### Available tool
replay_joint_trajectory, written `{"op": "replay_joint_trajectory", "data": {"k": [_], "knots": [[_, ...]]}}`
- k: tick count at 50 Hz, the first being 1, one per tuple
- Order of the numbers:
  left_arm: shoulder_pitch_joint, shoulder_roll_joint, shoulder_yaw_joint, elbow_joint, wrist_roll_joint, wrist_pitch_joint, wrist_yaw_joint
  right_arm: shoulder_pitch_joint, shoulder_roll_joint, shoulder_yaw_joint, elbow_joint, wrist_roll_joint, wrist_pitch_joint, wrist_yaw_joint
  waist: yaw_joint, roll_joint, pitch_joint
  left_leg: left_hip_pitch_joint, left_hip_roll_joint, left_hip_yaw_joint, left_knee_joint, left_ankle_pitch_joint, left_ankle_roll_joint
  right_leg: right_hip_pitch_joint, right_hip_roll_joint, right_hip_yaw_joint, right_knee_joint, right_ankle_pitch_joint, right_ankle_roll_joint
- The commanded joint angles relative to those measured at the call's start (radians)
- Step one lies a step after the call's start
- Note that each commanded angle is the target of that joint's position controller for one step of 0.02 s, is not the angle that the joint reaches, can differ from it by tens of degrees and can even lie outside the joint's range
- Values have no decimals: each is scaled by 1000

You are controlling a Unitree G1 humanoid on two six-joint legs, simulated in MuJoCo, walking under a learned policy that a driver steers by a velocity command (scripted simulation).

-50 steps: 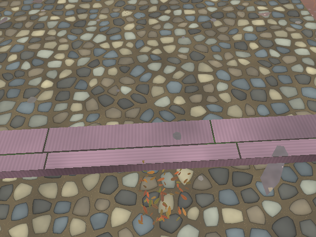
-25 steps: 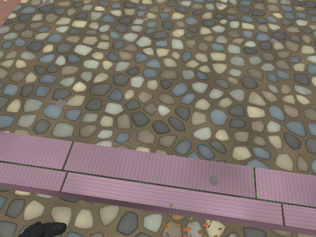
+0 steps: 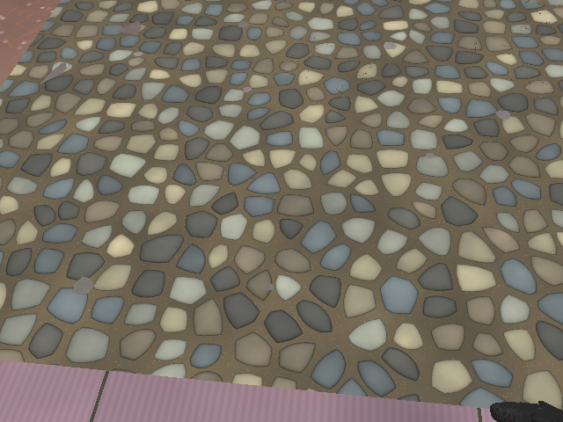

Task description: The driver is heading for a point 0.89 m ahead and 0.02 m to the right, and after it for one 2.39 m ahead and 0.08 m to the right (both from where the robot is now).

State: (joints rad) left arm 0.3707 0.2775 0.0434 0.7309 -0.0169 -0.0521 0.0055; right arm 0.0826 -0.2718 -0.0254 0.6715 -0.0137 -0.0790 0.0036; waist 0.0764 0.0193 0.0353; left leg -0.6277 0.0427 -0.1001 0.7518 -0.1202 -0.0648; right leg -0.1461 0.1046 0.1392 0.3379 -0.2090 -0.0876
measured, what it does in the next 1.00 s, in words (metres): walks ahead: left foot, then right foot 0.06 m higher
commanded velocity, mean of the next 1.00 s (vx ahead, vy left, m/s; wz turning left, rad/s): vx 0.50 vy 0.00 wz -0.01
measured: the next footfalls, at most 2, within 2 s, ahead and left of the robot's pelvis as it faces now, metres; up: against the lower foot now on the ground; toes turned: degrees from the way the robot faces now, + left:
left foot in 0.20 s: +0.14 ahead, +0.20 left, +0.00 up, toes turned -11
right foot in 0.46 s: +0.36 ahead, -0.18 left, +0.06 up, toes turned -17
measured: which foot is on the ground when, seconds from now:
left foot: down 0.00-0.12, up 0.14-0.18, down 0.20-0.48, up 0.50-1.00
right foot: down 0.00-0.18, up 0.20-0.44, down 0.46-1.00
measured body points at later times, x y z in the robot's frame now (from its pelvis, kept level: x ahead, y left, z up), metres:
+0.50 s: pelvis +0.25 -0.03 -0.02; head +0.28 -0.06 +0.42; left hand +0.51 +0.16 -0.08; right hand +0.15 -0.30 -0.17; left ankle +0.10 +0.20 -0.72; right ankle +0.33 -0.16 -0.69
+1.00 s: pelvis +0.50 -0.05 +0.03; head +0.52 -0.03 +0.48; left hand +0.52 +0.24 -0.10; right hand +0.71 -0.28 -0.05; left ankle +0.64 +0.05 -0.68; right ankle +0.33 -0.17 -0.69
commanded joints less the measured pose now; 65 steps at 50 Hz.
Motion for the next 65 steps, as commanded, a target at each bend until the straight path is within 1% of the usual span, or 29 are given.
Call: {"op": "replay_joint_trajectory", "data": {"k": [1, 5, 8, 9, 10, 11, 12, 13, 14, 17, 20, 21, 23, 24, 25, 26, 27, 29, 33, 38, 46, 49, 51, 52, 53, 54, 55, 57, 65], "knots": [[84, 121, 34, -44, -16, 10, 15, -124, -86, -24, -98, 6, -18, 9, 23, -50, -56, 7, -66, 38, -86, 11, 5, 89, -202, 238, -34, 257, -120], [198, 142, 36, 35, -23, 53, 26, -265, -73, -45, -135, 23, -60, 26, 58, -121, -116, 44, -138, 71, -281, -87, 33, 342, -186, 327, 68, 600, -65], [-41, 189, 50, -21, -12, 62, 35, -34, -97, -75, -73, 44, -60, 11, -133, -132, -219, 637, -112, 73, -455, 117, 68, -20, -113, 245, 278, 947, 36], [-151, 196, 55, -71, -3, 52, 39, 177, -148, -98, -18, 53, -34, -12, -236, -144, -282, 912, -14, 28, -481, 180, 85, -217, -80, 213, 433, 760, 64], [-94, 69, 28, -71, 33, 35, 28, 314, -173, -93, 22, 50, -2, -33, -234, 40, -323, 1248, 206, -100, -315, 622, 147, -552, -6, 91, 692, -214, 97], [43, 35, 16, -62, 21, 11, 16, 330, -157, -79, 28, 16, 29, -45, -163, 165, -311, 1303, 424, -220, -137, 1025, 258, -785, -5, 30, 877, -549, 113], [24, 81, 15, -98, -30, 1, 8, 322, -161, -92, 41, -2, 54, -51, -181, 201, -295, 1224, 507, -260, -197, 834, 362, -889, -99, -28, 1036, -513, 147], [-86, 67, 5, -129, -58, 8, 14, 316, -132, -94, 50, -3, 61, -54, -212, 232, -221, 1164, 469, -279, -299, 497, 349, -977, -179, -52, 1125, -493, 158], [-182, 37, -8, -155, -40, 22, 23, 282, -102, -84, 68, 5, 61, -54, -222, 205, -102, 1028, 409, -221, -397, 320, 293, -1019, -194, -65, 1216, -527, 163], [-210, -22, -34, -235, -8, 47, 11, 111, -106, -63, 97, 27, 25, -46, -63, 148, 132, 585, 327, -70, -593, 181, 194, -938, -223, -55, 1216, -520, 145], [-140, -14, -43, -237, 16, 15, -28, 29, -166, -82, 97, 39, 10, -29, 25, 62, 57, 164, 126, 163, -687, 184, 191, -305, -185, -182, 668, -61, 101], [-109, 5, -24, -221, 21, 10, -34, 94, -210, -93, 115, 40, 5, -24, 32, 106, -5, 204, 163, 118, -674, 414, 215, -164, -129, -219, 626, -13, 90], [192, 101, 35, -130, 17, 24, -29, 104, -205, -79, 132, 52, 1, -5, 195, 91, -198, 343, 168, 171, -319, 906, 174, 104, -39, -268, 576, -22, 13], [281, 171, 64, -113, 19, 36, -12, 135, -157, -61, 136, 54, -8, 3, 241, 0, -253, 279, 119, 131, -52, 631, 108, 245, -96, -150, 461, 46, -11], [243, 309, 81, -121, 53, 31, 6, 271, -21, -25, 102, 44, -9, 14, 98, -482, -377, 137, -84, 73, 436, -303, 53, 266, -448, 472, 143, -104, -163], [169, 213, 48, -182, 66, 8, -6, 314, -121, -50, 169, 53, -20, 26, 97, -334, -452, 143, -107, -162, 683, -366, 65, 231, -495, 659, 50, -109, -187], [96, 181, 37, -173, 45, -8, -16, 263, -126, -62, 137, 82, -16, 29, 64, -269, -297, 6, -91, -120, 785, -330, 77, 125, -530, 599, -6, -250, -177], [3, 121, 24, -123, 27, -26, -30, 173, -94, -51, 96, 49, -2, 8, -3, -115, -75, -59, 27, -18, 732, -217, 109, -77, -458, 355, 12, -260, -107], [-73, 35, 9, -77, 27, -57, -17, 231, -69, -61, 96, 59, 54, -7, -74, -130, 2, 11, 52, -26, 610, -116, 110, -141, -401, 46, -130, -70, -77], [-42, 61, 35, -25, 40, -60, 15, 133, -38, -56, 53, 34, 67, 5, -68, -72, 41, -95, 58, 1, 330, 12, 84, 20, -373, -194, -197, 157, -78], [-39, 156, 80, 25, 1, -32, 12, -58, -31, -39, -45, 36, 62, 57, -13, -55, 97, -43, 62, 145, -71, 58, 124, 188, -418, -348, -195, 253, -63], [-68, 208, 97, 32, -24, -13, 6, 15, -85, -67, -54, 34, 71, 53, -79, -101, 13, 113, -30, 227, -98, -74, 179, 256, -412, -382, 14, 746, -34], [-89, 195, 87, 27, -29, -4, 3, 300, -191, -128, 20, 39, 80, 33, -229, -68, -143, 531, -130, 239, -184, -30, 241, 117, -333, -418, 417, 776, 28], [-70, 100, 58, -6, 13, -9, 9, 387, -293, -155, 40, 43, 84, 13, -218, 128, -189, 805, 62, -105, -219, -58, 328, -227, -246, -404, 771, 151, 91], [-26, 29, 25, -52, 20, -39, 11, 320, -328, -145, -6, 39, 58, 22, -122, 235, -331, 968, 259, -696, -418, -354, 502, -512, -51, -178, 1044, -403, 129], [-139, 122, 43, -69, -16, -65, 2, 301, -227, -115, -18, 42, 34, 36, -182, 84, -307, 934, 275, -700, -522, -407, 449, -604, -107, -36, 1087, -341, 110], [-192, 134, 43, -89, -36, -82, -2, 280, -190, -102, -8, 37, 19, 38, -165, 64, -189, 823, 251, -571, -525, -355, 407, -634, -145, -50, 1037, -240, 85], [-190, 136, 48, -71, 11, -91, 14, 176, -136, -85, -24, 30, 8, 33, -93, -1, -93, 602, 167, -368, -513, -118, 356, -542, -218, -42, 882, -106, 78], [-282, 67, 27, -72, 22, -46, -5, 237, -127, -67, 1, 19, 1, -9, -112, 45, -28, 475, 75, -98, -567, 197, 304, -515, -221, -97, 479, 223, 152]]}}
Keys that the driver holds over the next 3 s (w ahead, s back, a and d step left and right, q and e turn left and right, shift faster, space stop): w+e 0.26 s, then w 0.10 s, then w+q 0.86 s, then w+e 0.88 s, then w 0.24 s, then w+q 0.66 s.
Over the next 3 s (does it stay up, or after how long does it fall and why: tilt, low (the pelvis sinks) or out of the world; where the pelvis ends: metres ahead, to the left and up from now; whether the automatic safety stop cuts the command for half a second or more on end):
stays up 1.59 -0.07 0.04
